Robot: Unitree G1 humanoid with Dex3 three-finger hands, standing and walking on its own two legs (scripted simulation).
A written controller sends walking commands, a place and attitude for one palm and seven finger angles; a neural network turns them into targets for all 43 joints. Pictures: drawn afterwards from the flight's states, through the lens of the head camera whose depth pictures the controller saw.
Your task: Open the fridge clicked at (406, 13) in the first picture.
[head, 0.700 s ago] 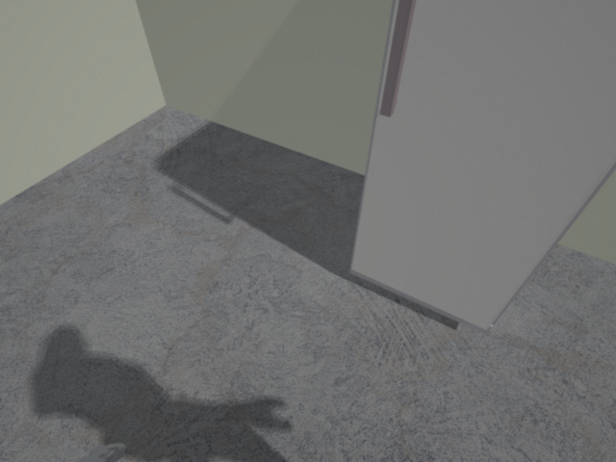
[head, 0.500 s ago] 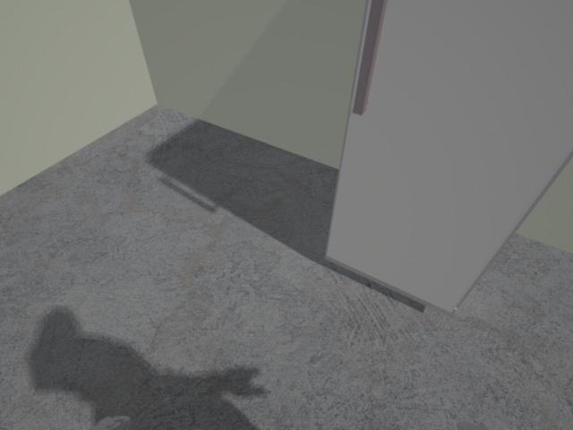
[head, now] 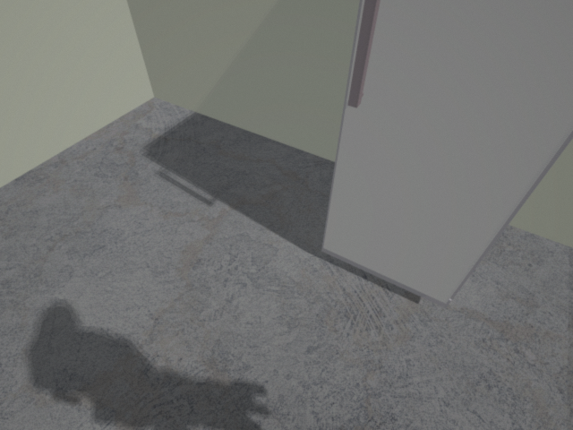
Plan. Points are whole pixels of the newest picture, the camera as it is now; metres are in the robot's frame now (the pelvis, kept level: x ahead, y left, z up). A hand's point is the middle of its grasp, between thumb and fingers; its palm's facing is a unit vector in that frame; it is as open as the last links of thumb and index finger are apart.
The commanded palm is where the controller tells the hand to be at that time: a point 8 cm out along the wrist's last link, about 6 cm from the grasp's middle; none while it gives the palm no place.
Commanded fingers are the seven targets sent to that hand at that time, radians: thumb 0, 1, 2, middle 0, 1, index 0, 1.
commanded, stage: stand and wait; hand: left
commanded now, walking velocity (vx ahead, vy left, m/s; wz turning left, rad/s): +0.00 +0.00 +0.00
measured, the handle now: (375, 2) +0.89 -0.14 +0.24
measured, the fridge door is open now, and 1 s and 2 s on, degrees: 0 0 0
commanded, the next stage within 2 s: look at it before walking up in 0.12 s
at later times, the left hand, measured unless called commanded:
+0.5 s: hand out of the picture +0.08 +0.24 -0.15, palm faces -0.03 -0.94 -0.33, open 7.3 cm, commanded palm none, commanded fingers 0.00 0.90 0.90 -0.20 -0.30 -0.20 -0.30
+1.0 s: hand out of the picture +0.09 +0.24 -0.16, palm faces -0.05 -0.94 -0.34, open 7.3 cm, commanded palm none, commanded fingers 0.00 0.90 0.90 -0.20 -0.30 -0.20 -0.30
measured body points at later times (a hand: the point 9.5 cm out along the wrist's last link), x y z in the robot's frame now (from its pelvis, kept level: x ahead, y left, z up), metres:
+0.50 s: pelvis +0.00 +0.00 +0.00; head +0.00 +0.00 +0.45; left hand +0.08 +0.29 -0.13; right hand +0.07 -0.30 -0.13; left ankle +0.01 +0.12 -0.74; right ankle +0.01 -0.13 -0.74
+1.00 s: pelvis +0.01 +0.00 +0.00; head +0.02 -0.01 +0.45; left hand +0.09 +0.29 -0.13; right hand +0.09 -0.30 -0.14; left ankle +0.01 +0.12 -0.74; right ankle +0.01 -0.13 -0.74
